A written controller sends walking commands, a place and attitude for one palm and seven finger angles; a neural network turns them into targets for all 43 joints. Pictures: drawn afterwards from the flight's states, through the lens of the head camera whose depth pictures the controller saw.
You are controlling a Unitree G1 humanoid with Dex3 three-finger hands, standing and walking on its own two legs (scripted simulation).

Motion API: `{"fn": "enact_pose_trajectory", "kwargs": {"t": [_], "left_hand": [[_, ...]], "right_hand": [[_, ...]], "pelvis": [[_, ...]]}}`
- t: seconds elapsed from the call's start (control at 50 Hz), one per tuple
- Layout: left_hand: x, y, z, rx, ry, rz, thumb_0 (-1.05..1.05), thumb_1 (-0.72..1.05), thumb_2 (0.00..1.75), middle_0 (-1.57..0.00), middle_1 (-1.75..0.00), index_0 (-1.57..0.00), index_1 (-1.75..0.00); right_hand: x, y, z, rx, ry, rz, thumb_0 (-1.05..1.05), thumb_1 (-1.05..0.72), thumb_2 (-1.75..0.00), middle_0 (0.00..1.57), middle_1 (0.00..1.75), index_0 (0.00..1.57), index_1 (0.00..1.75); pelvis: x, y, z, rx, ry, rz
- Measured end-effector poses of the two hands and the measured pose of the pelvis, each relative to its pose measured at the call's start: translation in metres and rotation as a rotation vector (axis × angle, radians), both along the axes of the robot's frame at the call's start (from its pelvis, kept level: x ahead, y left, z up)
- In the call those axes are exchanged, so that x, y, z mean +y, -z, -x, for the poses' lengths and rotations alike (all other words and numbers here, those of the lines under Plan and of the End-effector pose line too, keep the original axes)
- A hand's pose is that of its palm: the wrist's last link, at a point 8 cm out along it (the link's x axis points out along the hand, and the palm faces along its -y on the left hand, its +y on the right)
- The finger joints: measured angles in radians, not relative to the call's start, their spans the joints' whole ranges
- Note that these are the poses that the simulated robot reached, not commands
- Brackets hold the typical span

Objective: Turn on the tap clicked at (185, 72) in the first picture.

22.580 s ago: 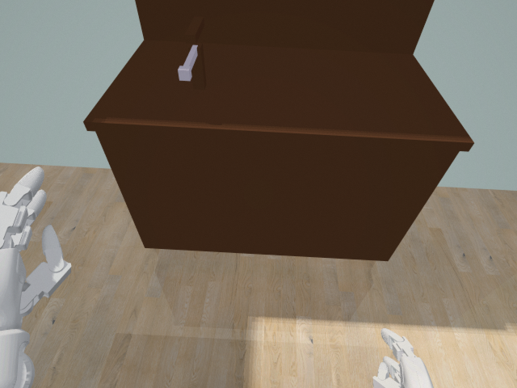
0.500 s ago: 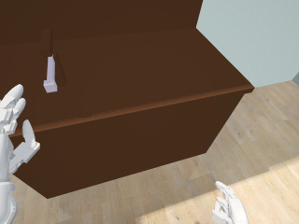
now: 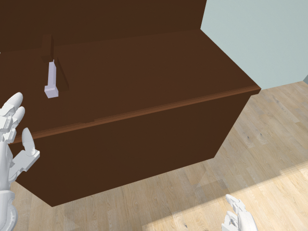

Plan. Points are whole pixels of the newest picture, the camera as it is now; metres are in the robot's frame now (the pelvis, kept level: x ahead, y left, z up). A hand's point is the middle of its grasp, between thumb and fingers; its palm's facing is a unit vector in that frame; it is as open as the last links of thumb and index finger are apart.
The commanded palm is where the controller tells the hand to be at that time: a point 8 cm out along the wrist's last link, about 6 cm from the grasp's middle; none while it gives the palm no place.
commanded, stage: look again from close up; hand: left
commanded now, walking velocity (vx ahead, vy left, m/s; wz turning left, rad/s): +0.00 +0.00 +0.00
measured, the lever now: (51, 91) +0.45 +0.35 +0.09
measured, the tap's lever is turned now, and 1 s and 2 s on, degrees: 0 0 0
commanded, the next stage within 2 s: shuffle to correct the standing spot in 0.02 s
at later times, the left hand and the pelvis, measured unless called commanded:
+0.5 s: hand (46, 140) +0.25 +0.25 +0.15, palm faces +0.43 -0.83 -0.34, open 7.4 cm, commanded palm +0.19 +0.28 +0.17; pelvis +0.03 -0.01 -0.01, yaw +0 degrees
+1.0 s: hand (57, 112) +0.33 +0.26 +0.15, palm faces +0.39 -0.82 -0.42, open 7.4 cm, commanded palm +0.28 +0.29 +0.17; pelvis +0.11 +0.01 -0.01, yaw -1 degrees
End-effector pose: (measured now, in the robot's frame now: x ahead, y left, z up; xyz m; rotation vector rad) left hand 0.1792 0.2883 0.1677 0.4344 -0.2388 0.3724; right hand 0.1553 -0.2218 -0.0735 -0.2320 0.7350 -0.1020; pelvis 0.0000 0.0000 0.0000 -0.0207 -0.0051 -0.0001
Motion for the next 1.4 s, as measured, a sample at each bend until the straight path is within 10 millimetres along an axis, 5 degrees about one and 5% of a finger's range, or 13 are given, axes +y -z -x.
{"fn": "enact_pose_trajectory", "kwargs": {"t": [0.34, 0.66, 0.82, 0.96, 1.1, 1.2, 1.32, 1.4], "left_hand": [[-0.005, 0.008, -0.005, 0.005, -0.01, 0.026, 0.01, 0.89, 0.89, -0.21, -0.3, -0.21, -0.3], [-0.006, 0.012, -0.067, -0.049, 0.032, -0.021, 0.01, 0.89, 0.9, -0.21, -0.3, -0.21, -0.3], [-0.023, -0.008, -0.092, -0.073, 0.081, -0.116, 0.01, 0.89, 0.89, -0.22, -0.3, -0.21, -0.3], [-0.003, -0.002, -0.098, -0.026, 0.027, -0.095, 0.01, 0.89, 0.89, -0.22, -0.3, -0.22, -0.3], [0.023, 0.01, -0.137, -0.113, 0.053, -0.05, 0.01, 0.89, 0.89, -0.22, -0.3, -0.22, -0.3], [0.027, -0.009, -0.162, -0.196, 0.098, -0.079, 0.01, 0.89, 0.89, -0.22, -0.3, -0.21, -0.3], [0.013, -0.037, -0.151, -0.189, 0.143, -0.137, 0.01, 0.89, 0.89, -0.21, -0.3, -0.21, -0.3], [0.012, -0.033, -0.142, -0.103, 0.09, -0.162, 0.01, 0.89, 0.89, -0.22, -0.3, -0.21, -0.3]], "right_hand": [[-0.013, -0.001, -0.013, -0.024, 0.022, 0.023, 0.02, -0.91, -0.89, 0.2, 0.3, 0.2, 0.3], [-0.01, 0.025, -0.049, 0.013, 0.066, -0.008, 0.02, -0.91, -0.89, 0.2, 0.3, 0.2, 0.29], [-0.008, 0.037, -0.065, 0.038, 0.053, -0.057, 0.01, -0.91, -0.89, 0.2, 0.3, 0.2, 0.29], [-0.014, 0.028, -0.086, 0.106, 0.037, -0.009, 0.02, -0.91, -0.89, 0.2, 0.3, 0.2, 0.29], [0.003, 0.025, -0.13, 0.016, 0.059, 0.069, 0.02, -0.91, -0.9, 0.2, 0.3, 0.2, 0.29], [0.037, 0.013, -0.155, -0.055, 0.04, 0.002, 0.02, -0.91, -0.9, 0.2, 0.3, 0.2, 0.29], [0.062, 0.003, -0.161, -0.101, -0.017, -0.085, 0.01, -0.91, -0.89, 0.2, 0.3, 0.2, 0.29], [0.058, 0.014, -0.156, -0.087, -0.027, -0.112, 0.01, -0.9, -0.89, 0.2, 0.3, 0.2, 0.3]], "pelvis": [[-0.005, 0.004, -0.012, -0.001, 0.0, 0.001], [0.0, 0.024, -0.056, 0.006, 0.014, -0.015], [-0.007, 0.025, -0.081, 0.004, -0.005, 0.003], [0.004, 0.013, -0.104, 0.0, 0.021, -0.019], [0.033, 0.031, -0.13, -0.041, 0.019, -0.023], [0.036, 0.027, -0.132, -0.051, 0.014, -0.04], [0.035, 0.016, -0.14, -0.021, 0.042, -0.021], [0.029, 0.016, -0.143, -0.028, 0.043, -0.012]]}}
